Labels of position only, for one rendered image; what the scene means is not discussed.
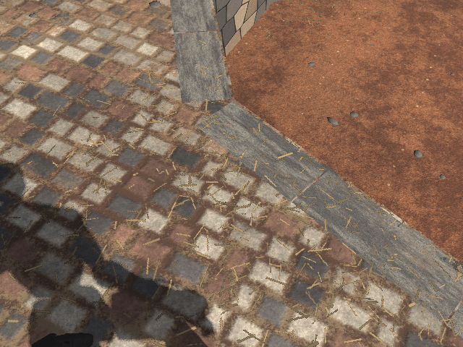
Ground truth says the robot left hand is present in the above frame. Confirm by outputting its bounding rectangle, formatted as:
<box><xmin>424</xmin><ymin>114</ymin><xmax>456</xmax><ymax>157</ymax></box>
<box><xmin>32</xmin><ymin>333</ymin><xmax>93</xmax><ymax>347</ymax></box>

